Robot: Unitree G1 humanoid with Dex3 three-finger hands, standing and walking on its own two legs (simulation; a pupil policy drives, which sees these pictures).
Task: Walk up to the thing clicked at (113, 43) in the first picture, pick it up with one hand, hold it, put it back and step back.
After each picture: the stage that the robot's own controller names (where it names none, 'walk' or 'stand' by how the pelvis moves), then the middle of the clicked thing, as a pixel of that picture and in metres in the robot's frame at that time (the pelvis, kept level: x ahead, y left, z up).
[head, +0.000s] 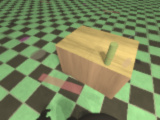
stand; (110, 54) +0.65 -0.16 -0.04
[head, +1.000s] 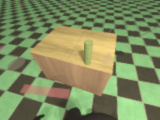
walk; (87, 53) +0.59 +0.08 -0.01
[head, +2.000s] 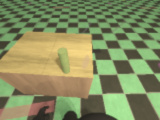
stand; (64, 62) +0.46 +0.23 -0.01
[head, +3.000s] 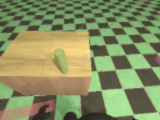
stand; (62, 62) +0.45 +0.24 -0.03
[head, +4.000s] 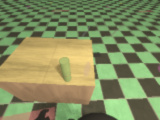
stand; (66, 70) +0.41 +0.21 -0.04
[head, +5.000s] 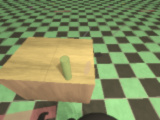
stand; (66, 69) +0.43 +0.21 -0.04
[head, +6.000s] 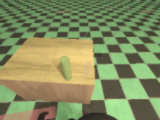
stand; (66, 69) +0.42 +0.21 -0.04
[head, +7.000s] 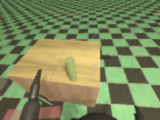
rise first; (71, 70) +0.42 +0.20 -0.03
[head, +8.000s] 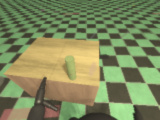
go down; (71, 69) +0.43 +0.19 -0.03
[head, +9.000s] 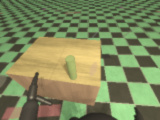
go down; (71, 68) +0.43 +0.19 -0.03
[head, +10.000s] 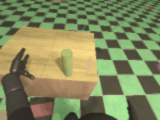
go down; (67, 64) +0.42 +0.17 +0.01
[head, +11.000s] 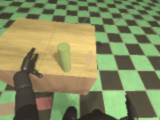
close in; (65, 59) +0.43 +0.18 +0.03
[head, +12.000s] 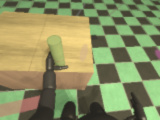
close; (58, 54) +0.44 +0.20 +0.06
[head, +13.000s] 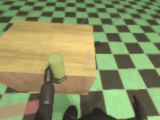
lift; (58, 70) +0.33 +0.20 +0.06
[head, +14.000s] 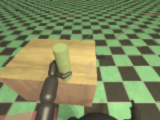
lift; (63, 65) +0.32 +0.17 +0.17
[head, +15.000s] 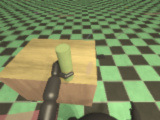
hold; (66, 65) +0.33 +0.16 +0.16
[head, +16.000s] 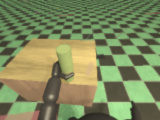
hold; (66, 66) +0.32 +0.15 +0.16
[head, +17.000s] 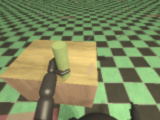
crouch; (62, 62) +0.33 +0.18 +0.18
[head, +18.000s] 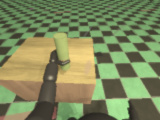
lower; (63, 53) +0.42 +0.18 +0.16
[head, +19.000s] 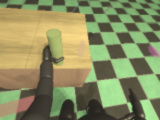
lower; (56, 50) +0.47 +0.18 +0.07
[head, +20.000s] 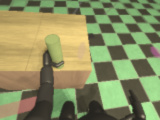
lower; (56, 54) +0.44 +0.19 +0.06
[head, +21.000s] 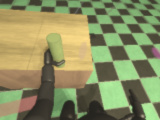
lower; (57, 53) +0.45 +0.19 +0.07
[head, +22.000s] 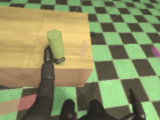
lower; (57, 51) +0.46 +0.18 +0.07
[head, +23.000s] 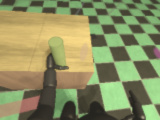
open; (59, 56) +0.43 +0.18 +0.06
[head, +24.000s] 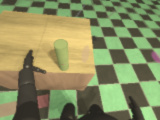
sink last; (62, 57) +0.43 +0.17 +0.05
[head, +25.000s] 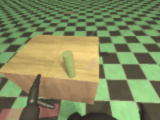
stand; (69, 65) +0.43 +0.19 +0.03
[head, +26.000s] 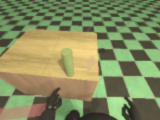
stand; (68, 64) +0.42 +0.18 +0.04
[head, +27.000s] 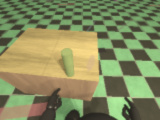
stand; (68, 64) +0.41 +0.18 +0.04
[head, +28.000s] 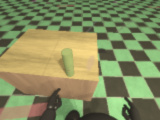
stand; (68, 64) +0.42 +0.18 +0.03
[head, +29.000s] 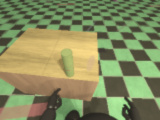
stand; (68, 64) +0.41 +0.18 +0.03
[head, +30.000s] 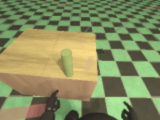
stand; (67, 64) +0.42 +0.18 +0.03
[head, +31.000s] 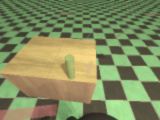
stand; (70, 68) +0.44 +0.18 -0.03
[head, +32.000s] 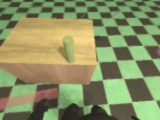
walk; (69, 51) +0.52 +0.18 -0.02
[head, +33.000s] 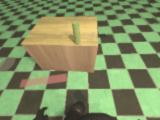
walk; (76, 33) +0.82 +0.21 -0.02
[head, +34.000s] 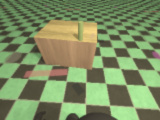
stand; (80, 31) +1.07 +0.19 -0.02
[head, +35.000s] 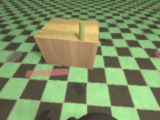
stand; (81, 31) +1.04 +0.17 -0.04
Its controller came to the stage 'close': yes
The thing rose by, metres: 0.20
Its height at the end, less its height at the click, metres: +0.00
